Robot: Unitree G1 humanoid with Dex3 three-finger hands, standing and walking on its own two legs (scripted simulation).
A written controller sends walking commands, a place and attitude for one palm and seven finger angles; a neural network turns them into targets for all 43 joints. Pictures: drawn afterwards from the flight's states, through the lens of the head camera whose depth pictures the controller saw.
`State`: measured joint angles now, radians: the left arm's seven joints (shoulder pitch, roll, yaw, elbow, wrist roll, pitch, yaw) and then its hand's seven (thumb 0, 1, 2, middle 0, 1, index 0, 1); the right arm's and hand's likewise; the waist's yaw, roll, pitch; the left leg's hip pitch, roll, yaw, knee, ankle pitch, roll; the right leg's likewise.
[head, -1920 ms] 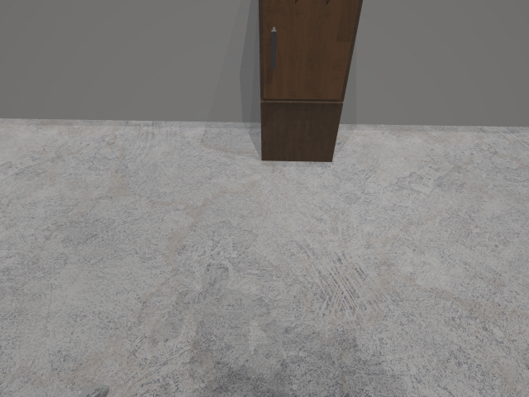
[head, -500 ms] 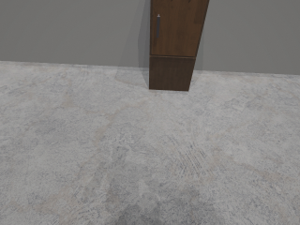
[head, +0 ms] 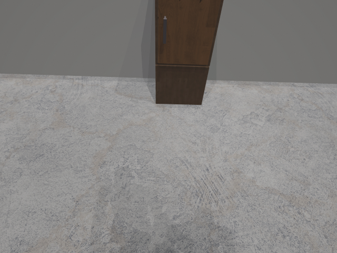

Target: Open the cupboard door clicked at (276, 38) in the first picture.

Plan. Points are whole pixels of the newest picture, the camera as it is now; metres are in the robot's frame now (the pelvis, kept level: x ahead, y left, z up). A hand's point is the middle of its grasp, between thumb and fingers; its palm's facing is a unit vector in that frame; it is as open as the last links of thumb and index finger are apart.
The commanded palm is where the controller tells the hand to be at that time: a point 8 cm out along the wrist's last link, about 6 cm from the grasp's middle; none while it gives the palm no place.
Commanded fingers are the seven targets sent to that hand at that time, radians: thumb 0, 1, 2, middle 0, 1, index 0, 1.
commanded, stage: walk to a spot facing it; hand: left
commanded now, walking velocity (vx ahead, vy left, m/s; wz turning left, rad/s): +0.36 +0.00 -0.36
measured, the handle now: (164, 30) +1.40 +0.12 -0.07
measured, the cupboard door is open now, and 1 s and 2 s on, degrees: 0 0 0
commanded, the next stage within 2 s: turn to face it in 1.22 s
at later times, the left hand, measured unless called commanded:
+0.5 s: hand (133, 191) +0.34 +0.14 -0.18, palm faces -0.18 -0.96 -0.20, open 7.3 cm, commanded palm none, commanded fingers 0.00 0.90 0.90 -0.20 -0.30 -0.20 -0.30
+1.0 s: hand (128, 168) +0.42 +0.17 -0.17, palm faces -0.21 -0.97 -0.14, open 7.4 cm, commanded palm none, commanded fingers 0.00 0.90 0.90 -0.20 -0.30 -0.20 -0.30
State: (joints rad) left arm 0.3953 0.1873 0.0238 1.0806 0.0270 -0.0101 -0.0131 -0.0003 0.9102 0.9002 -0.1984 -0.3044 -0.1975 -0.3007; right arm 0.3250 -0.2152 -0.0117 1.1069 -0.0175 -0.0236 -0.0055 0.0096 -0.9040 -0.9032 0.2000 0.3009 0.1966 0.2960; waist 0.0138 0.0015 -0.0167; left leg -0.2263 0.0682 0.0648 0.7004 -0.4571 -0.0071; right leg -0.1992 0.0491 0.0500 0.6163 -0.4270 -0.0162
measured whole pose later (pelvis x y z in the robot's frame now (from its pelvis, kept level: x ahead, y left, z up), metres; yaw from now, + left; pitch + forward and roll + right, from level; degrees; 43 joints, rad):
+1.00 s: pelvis +0.42 -0.01 +0.01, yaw -18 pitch -2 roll -1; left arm 0.39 0.17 0.06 1.12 0.03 -0.01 -0.01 0.00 0.91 0.90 -0.20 -0.30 -0.19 -0.30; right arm 0.17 -0.12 -0.03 0.99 -0.03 -0.09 -0.01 0.00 -0.91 -0.90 0.20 0.30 0.20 0.30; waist 0.03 -0.04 0.05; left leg -0.27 0.10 0.21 0.57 -0.27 0.03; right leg -0.37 -0.02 -0.04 1.15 -0.39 -0.03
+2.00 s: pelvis +0.65 -0.12 +0.01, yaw -13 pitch +1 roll -1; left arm 0.20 0.25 0.09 0.96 0.02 0.06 0.02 0.00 0.92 0.90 -0.19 -0.30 -0.19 -0.30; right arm 0.23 -0.20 -0.05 0.95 -0.03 0.01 -0.01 0.01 -0.91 -0.90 0.20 0.30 0.20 0.30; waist -0.01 -0.03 0.06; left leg -0.34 0.03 0.09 0.57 -0.25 0.04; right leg -0.50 -0.08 -0.07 1.10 -0.42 0.08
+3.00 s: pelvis +0.71 -0.12 +0.02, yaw +4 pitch -1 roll +0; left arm 0.22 0.20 0.05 1.06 0.03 0.02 -0.01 0.00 0.91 0.90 -0.19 -0.30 -0.19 -0.30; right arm 0.41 -0.15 -0.02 1.12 -0.02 -0.05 -0.03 0.00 -0.92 -0.90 0.20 0.30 0.20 0.30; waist 0.00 -0.03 0.04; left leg 0.05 -0.03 0.10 0.29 -0.32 0.05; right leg -0.54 -0.11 -0.08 0.94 -0.25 0.04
